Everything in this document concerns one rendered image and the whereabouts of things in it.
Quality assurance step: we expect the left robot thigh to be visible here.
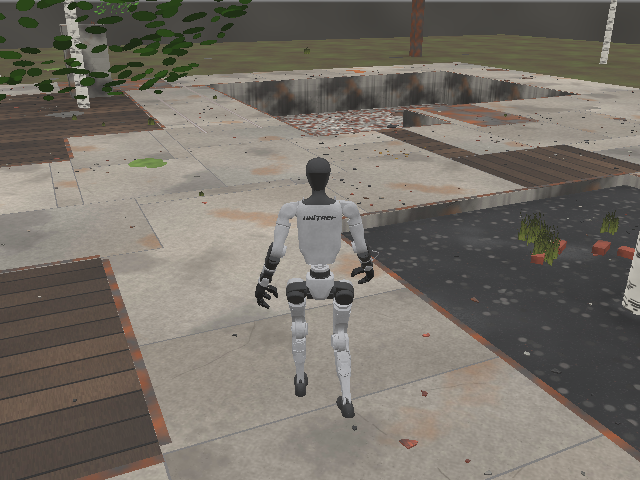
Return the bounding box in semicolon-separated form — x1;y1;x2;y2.
286;278;308;339

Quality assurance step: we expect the left robot shin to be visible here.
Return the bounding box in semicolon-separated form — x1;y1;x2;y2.
291;322;306;384

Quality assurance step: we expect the robot left forearm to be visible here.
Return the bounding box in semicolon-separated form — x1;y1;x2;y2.
258;242;280;287

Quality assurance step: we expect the left robot hand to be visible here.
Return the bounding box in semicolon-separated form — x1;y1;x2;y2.
255;283;278;309

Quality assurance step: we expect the robot right forearm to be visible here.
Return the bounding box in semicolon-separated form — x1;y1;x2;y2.
357;238;373;271

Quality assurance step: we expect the right robot hand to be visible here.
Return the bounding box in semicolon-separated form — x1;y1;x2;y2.
351;265;374;284

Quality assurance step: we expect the robot right upper arm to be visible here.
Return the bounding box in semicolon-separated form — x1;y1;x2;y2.
339;200;368;254

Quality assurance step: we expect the robot left upper arm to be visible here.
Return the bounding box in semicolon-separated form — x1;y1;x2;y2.
270;201;298;258

